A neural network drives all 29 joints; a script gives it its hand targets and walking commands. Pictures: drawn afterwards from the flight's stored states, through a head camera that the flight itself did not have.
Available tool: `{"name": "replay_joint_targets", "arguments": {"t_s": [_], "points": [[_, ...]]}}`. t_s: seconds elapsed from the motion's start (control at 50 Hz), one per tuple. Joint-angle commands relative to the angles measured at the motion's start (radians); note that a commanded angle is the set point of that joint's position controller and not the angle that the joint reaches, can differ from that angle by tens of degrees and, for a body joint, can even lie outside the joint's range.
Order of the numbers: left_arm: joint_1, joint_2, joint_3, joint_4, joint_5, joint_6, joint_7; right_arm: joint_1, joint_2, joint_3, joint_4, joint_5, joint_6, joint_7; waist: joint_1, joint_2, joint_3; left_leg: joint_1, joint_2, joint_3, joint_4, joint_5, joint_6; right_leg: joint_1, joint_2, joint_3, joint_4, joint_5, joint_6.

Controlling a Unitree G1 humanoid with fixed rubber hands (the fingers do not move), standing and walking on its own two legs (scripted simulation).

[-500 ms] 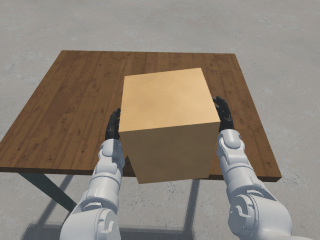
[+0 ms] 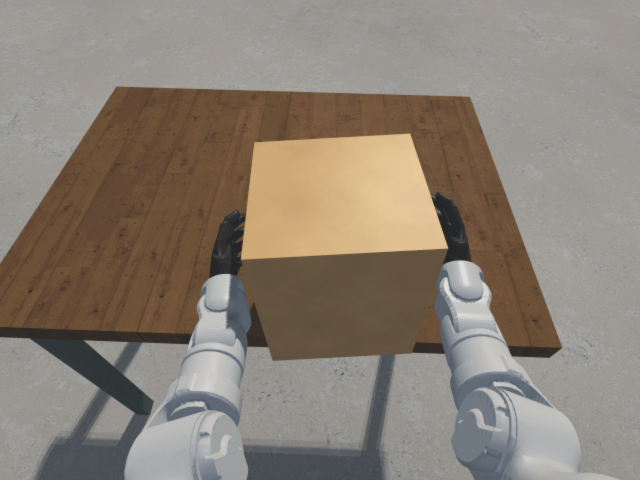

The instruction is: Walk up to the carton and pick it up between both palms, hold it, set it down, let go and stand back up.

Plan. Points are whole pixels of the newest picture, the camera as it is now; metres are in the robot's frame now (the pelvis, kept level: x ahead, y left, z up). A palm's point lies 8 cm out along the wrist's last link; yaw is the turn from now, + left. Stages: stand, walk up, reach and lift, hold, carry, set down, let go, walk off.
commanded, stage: set down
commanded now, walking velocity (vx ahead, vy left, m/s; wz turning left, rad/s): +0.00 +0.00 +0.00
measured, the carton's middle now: (337, 253) +0.42 -0.02 +0.03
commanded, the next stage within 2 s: none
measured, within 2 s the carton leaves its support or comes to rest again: neither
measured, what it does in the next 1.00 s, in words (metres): stands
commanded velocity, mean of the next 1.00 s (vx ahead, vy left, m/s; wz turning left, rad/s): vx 0.00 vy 0.00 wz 0.00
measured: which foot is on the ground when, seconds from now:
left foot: down 0.00-1.00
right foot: down 0.00-1.00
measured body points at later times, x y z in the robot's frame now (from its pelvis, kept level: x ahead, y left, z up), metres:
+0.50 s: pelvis -0.01 +0.00 -0.01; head +0.05 +0.00 +0.44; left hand +0.42 +0.13 +0.04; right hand +0.43 -0.18 +0.05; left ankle -0.03 +0.14 -0.75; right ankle +0.01 -0.13 -0.75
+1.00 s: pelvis -0.04 -0.01 -0.01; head +0.00 +0.00 +0.44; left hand +0.42 +0.17 +0.13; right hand +0.43 -0.22 +0.17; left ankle -0.03 +0.14 -0.75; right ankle +0.01 -0.13 -0.75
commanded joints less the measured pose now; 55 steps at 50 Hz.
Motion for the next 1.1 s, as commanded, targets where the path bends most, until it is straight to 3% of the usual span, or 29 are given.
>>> {"name": "replay_joint_targets", "arguments": {"t_s": [0.0, 0.08, 0.14, 0.2, 0.26, 0.32, 0.38, 0.4, 0.48, 0.52, 0.54, 0.58, 0.6, 0.62, 0.66, 0.7, 0.72, 0.76, 0.8, 0.82, 0.84, 0.86, 0.88, 0.9, 0.96, 1.0, 1.02, 1.06, 1.08], "points": [[-0.577, -0.409, -0.262, -0.06, 0.039, -0.049, -0.097, -0.52, 0.417, 0.29, -0.044, -0.08, -0.046, 0.118, -0.02, -0.048, -0.506, 0.021, -0.037, 0.111, -0.009, 0.321, -0.033, 0.393, 0.034, -0.066, 0.069, 0.396, 0.007], [-0.57, -0.392, -0.267, -0.075, 0.05, -0.06, -0.094, -0.503, 0.427, 0.3, -0.042, -0.059, -0.047, 0.113, -0.003, -0.029, -0.51, -0.045, -0.04, 0.119, -0.029, 0.257, -0.023, 0.429, 0.02, -0.048, 0.084, 0.398, 0.008], [-0.568, -0.293, -0.231, -0.057, 0.044, -0.061, -0.07, -0.512, 0.314, 0.264, -0.038, -0.045, -0.045, 0.099, 0.011, -0.027, -0.502, -0.03, -0.038, 0.125, -0.027, 0.247, -0.025, 0.371, 0.029, -0.044, 0.076, 0.332, 0.006], [-0.546, -0.078, -0.215, -0.054, -0.006, -0.09, -0.037, -0.507, 0.102, 0.287, -0.076, 0.018, -0.06, 0.068, 0.04, -0.038, -0.632, -0.042, -0.043, 0.138, 0.01, 0.326, -0.035, 0.404, 0.037, -0.025, 0.121, 0.452, 0.012], [-0.583, -0.089, -0.158, -0.072, 0.028, -0.081, -0.017, -0.524, 0.118, 0.224, -0.034, 0.017, -0.04, 0.051, 0.042, -0.022, -0.529, -0.098, -0.051, 0.143, -0.014, 0.242, -0.032, 0.409, 0.035, -0.022, 0.096, 0.36, 0.005], [-0.616, 0.061, -0.196, -0.15, -0.059, -0.068, 0.034, -0.572, -0.104, 0.255, -0.082, 0.126, -0.03, 0.018, 0.031, 0.004, -0.686, -0.006, -0.045, 0.136, 0.044, 0.399, -0.056, 0.336, 0.06, -0.018, 0.116, 0.433, -0.003], [-0.607, 0.197, -0.21, -0.112, -0.133, -0.06, 0.068, -0.582, -0.208, 0.326, -0.07, 0.266, -0.007, -0.033, 0.053, -0.022, -0.693, -0.095, -0.051, 0.142, 0.052, 0.337, -0.041, 0.383, 0.047, 0.015, 0.121, 0.444, -0.004], [-0.642, 0.229, -0.227, -0.189, -0.179, -0.046, 0.087, -0.613, -0.262, 0.377, -0.118, 0.344, 0.007, -0.043, 0.064, -0.007, -0.786, -0.077, -0.054, 0.139, 0.063, 0.389, -0.048, 0.403, 0.061, 0.02, 0.135, 0.499, -0.001], [-0.662, 0.27, -0.313, -0.122, -0.309, -0.024, 0.123, -0.654, -0.335, 0.506, -0.094, 0.516, 0.05, -0.075, 0.065, -0.037, -0.858, -0.133, -0.053, 0.114, 0.121, 0.42, -0.047, 0.354, 0.066, 0.034, 0.183, 0.549, -0.005], [-0.664, 0.288, -0.343, -0.102, -0.358, -0.004, 0.124, -0.669, -0.388, 0.535, -0.079, 0.563, 0.072, -0.08, 0.058, -0.05, -0.902, -0.079, -0.047, 0.098, 0.155, 0.461, -0.058, 0.296, 0.08, 0.025, 0.19, 0.542, -0.007], [-0.673, 0.335, -0.329, -0.218, -0.366, 0.02, 0.128, -0.68, -0.449, 0.539, -0.16, 0.594, 0.08, -0.083, 0.067, -0.036, -1.012, -0.021, -0.052, 0.102, 0.176, 0.544, -0.072, 0.314, 0.093, 0.016, 0.196, 0.618, 0.004], [-0.637, 0.317, -0.341, -0.162, -0.372, 0.077, 0.112, -0.668, -0.449, 0.56, -0.109, 0.622, 0.121, -0.085, 0.054, -0.045, -0.93, -0.002, -0.048, 0.087, 0.202, 0.581, -0.077, 0.265, 0.096, 0.012, 0.191, 0.605, 0.004], [-0.695, 0.378, -0.328, -0.264, -0.379, 0.106, 0.109, -0.725, -0.517, 0.539, -0.18, 0.621, 0.131, -0.082, 0.052, -0.027, -1.007, 0.028, -0.056, 0.092, 0.203, 0.592, -0.087, 0.269, 0.102, 0.006, 0.191, 0.631, 0.011], [-0.653, 0.332, -0.352, -0.197, -0.388, 0.132, 0.106, -0.687, -0.491, 0.56, -0.101, 0.639, 0.152, -0.077, 0.033, -0.051, -0.902, 0.034, -0.048, 0.073, 0.204, 0.606, -0.087, 0.219, 0.114, 0.001, 0.194, 0.622, 0.009], [-0.693, 0.396, -0.353, -0.325, -0.419, 0.191, 0.094, -0.729, -0.574, 0.568, -0.151, 0.681, 0.178, -0.071, 0.034, -0.042, -0.947, 0.098, -0.053, 0.075, 0.207, 0.652, -0.09, 0.244, 0.118, -0.003, 0.177, 0.644, 0.012], [-0.669, 0.368, -0.365, -0.318, -0.413, 0.255, 0.087, -0.712, -0.551, 0.57, -0.093, 0.69, 0.221, -0.064, 0.021, -0.03, -0.847, 0.113, -0.055, 0.064, 0.198, 0.631, -0.089, 0.202, 0.123, -0.005, 0.161, 0.582, 0.009], [-0.692, 0.396, -0.365, -0.405, -0.436, 0.286, 0.086, -0.749, -0.596, 0.572, -0.162, 0.722, 0.234, -0.055, 0.035, -0.026, -0.865, 0.129, -0.053, 0.063, 0.188, 0.638, -0.087, 0.192, 0.123, -0.007, 0.142, 0.576, 0.014], [-0.714, 0.395, -0.4, -0.406, -0.457, 0.341, 0.078, -0.769, -0.56, 0.579, -0.156, 0.736, 0.278, -0.049, 0.009, -0.018, -0.828, 0.099, -0.058, 0.054, 0.177, 0.544, -0.073, 0.184, 0.112, 0.001, 0.137, 0.513, 0.02], [-0.752, 0.445, -0.389, -0.498, -0.449, 0.377, 0.078, -0.769, -0.606, 0.561, -0.177, 0.736, 0.309, -0.046, 0.025, 0.041, -0.847, 0.13, -0.058, 0.059, 0.153, 0.537, -0.074, 0.195, 0.105, 0.004, 0.115, 0.498, 0.016], [-0.756, 0.441, -0.404, -0.441, -0.46, 0.407, 0.077, -0.772, -0.589, 0.558, -0.134, 0.739, 0.339, -0.047, -0.003, 0.042, -0.753, 0.096, -0.055, 0.048, 0.145, 0.484, -0.066, 0.147, 0.102, 0.004, 0.117, 0.433, 0.014], [-0.769, 0.462, -0.406, -0.536, -0.49, 0.426, 0.084, -0.781, -0.61, 0.583, -0.211, 0.775, 0.353, -0.042, 0.03, 0.049, -0.791, 0.11, -0.057, 0.051, 0.142, 0.494, -0.067, 0.17, 0.107, 0.008, 0.109, 0.434, 0.014], [-0.802, 0.44, -0.438, -0.485, -0.507, 0.451, 0.081, -0.805, -0.587, 0.55, -0.181, 0.764, 0.375, -0.045, -0.001, 0.063, -0.736, 0.091, -0.051, 0.042, 0.131, 0.432, -0.06, 0.149, 0.093, 0.002, 0.095, 0.381, 0.01], [-0.842, 0.481, -0.449, -0.511, -0.523, 0.473, 0.083, -0.835, -0.619, 0.544, -0.207, 0.77, 0.396, -0.047, -0.001, 0.071, -0.767, 0.101, -0.057, 0.045, 0.12, 0.391, -0.058, 0.135, 0.093, -0.003, 0.091, 0.345, 0.004], [-0.809, 0.442, -0.471, -0.357, -0.542, 0.477, 0.081, -0.807, -0.567, 0.553, -0.091, 0.765, 0.421, -0.043, -0.01, 0.055, -0.641, 0.057, -0.052, 0.03, 0.114, 0.289, -0.048, 0.084, 0.084, -0.002, 0.089, 0.229, 0.001], [-0.842, 0.487, -0.456, -0.302, -0.567, 0.447, 0.078, -0.845, -0.571, 0.561, -0.123, 0.755, 0.44, -0.036, 0.019, -0.007, -0.69, -0.019, -0.054, 0.029, 0.084, 0.194, -0.008, 0.115, 0.068, 0.017, 0.091, 0.161, 0.006], [-0.878, 0.545, -0.451, -0.342, -0.571, 0.454, 0.089, -0.875, -0.605, 0.554, -0.204, 0.761, 0.451, -0.04, 0.02, 0.011, -0.781, -0.038, -0.061, 0.038, 0.076, 0.19, -0.003, 0.174, 0.067, 0.027, 0.102, 0.177, 0.012], [-0.879, 0.491, -0.458, -0.171, -0.56, 0.435, 0.084, -0.874, -0.497, 0.555, -0.102, 0.731, 0.469, -0.04, 0.029, -0.011, -0.612, -0.142, -0.062, 0.034, 0.069, 0.06, 0.018, 0.123, 0.047, 0.034, 0.104, 0.034, 0.008], [-0.847, 0.482, -0.439, -0.093, -0.537, 0.386, 0.08, -0.84, -0.467, 0.544, -0.039, 0.685, 0.475, -0.04, 0.035, -0.004, -0.566, -0.204, -0.065, 0.042, 0.051, -0.02, 0.034, 0.134, 0.038, 0.045, 0.108, -0.063, 0.003], [-0.874, 0.532, -0.43, -0.142, -0.536, 0.378, 0.082, -0.859, -0.517, 0.54, -0.104, 0.684, 0.476, -0.042, 0.04, -0.007, -0.653, -0.189, -0.062, 0.04, 0.045, 0.006, 0.035, 0.186, 0.034, 0.052, 0.108, -0.042, -0.002]]}}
